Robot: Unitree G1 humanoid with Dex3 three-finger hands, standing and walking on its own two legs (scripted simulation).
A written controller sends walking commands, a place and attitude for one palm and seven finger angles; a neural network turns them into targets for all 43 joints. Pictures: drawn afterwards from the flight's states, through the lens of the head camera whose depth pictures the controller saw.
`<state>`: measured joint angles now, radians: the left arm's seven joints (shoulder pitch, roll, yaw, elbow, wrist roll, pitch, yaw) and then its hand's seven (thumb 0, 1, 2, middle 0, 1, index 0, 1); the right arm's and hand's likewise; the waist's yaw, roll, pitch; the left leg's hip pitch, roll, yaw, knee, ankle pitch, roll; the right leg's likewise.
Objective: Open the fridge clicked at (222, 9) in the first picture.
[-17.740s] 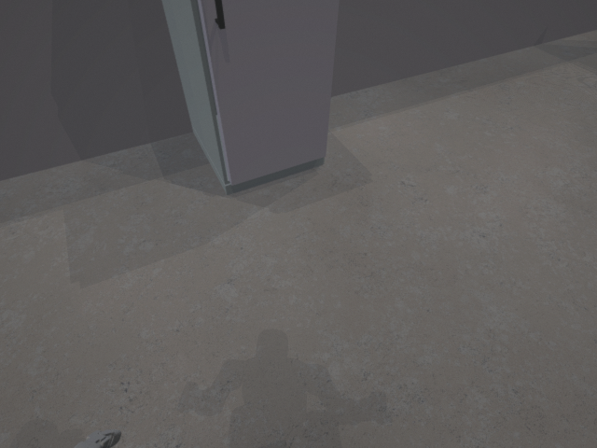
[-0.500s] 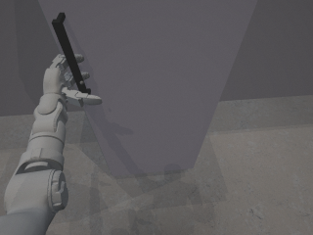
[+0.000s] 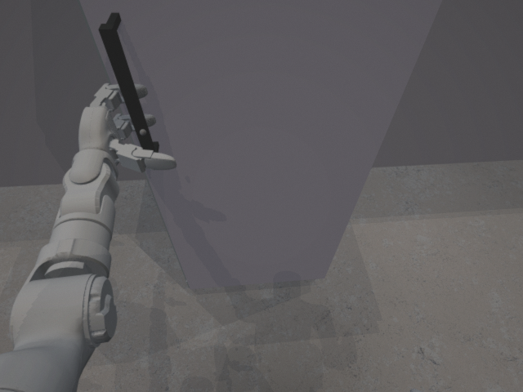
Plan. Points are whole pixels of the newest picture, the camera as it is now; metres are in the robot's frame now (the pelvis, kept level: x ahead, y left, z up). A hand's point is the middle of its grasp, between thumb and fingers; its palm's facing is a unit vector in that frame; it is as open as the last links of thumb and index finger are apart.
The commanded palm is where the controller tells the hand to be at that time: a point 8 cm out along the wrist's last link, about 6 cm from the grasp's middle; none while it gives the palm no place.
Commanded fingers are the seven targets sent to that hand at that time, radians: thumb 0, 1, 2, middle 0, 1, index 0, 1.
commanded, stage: grip the handle and tug to test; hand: left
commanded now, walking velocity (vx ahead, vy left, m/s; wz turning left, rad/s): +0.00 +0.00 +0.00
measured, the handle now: (136, 101) +0.52 +0.21 +0.17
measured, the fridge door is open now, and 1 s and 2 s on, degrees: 0 0 1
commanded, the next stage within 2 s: pull the door a little, standing still in 1.48 s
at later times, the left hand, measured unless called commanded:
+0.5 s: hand (144, 131) +0.48 +0.19 +0.14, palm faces +0.13 -0.99 +0.00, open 9.5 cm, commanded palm +0.45 +0.24 +0.15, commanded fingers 0.00 0.57 0.76 -0.41 -1.35 -0.41 -1.35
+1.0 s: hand (152, 129) +0.48 +0.18 +0.15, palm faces +0.11 -0.99 +0.00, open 5.0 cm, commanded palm +0.44 +0.23 +0.15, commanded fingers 0.00 0.90 0.90 -0.45 -1.40 -0.45 -1.40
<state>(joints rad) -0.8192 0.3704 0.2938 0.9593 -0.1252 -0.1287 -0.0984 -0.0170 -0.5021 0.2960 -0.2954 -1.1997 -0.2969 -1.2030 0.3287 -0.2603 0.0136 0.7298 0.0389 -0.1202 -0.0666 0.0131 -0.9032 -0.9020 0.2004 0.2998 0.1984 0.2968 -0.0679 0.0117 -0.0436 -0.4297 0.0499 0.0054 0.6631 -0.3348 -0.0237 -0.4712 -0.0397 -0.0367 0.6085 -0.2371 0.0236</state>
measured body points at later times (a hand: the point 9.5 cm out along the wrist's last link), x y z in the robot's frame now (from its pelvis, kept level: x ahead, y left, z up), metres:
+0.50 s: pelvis +0.01 +0.00 +0.00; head +0.05 +0.00 +0.45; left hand +0.46 +0.24 +0.15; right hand +0.07 -0.27 -0.11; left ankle +0.00 +0.13 -0.72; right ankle +0.04 -0.14 -0.72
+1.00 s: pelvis +0.01 +0.00 +0.00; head +0.04 +0.00 +0.45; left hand +0.46 +0.23 +0.15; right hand +0.08 -0.27 -0.11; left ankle +0.00 +0.13 -0.72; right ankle +0.04 -0.14 -0.72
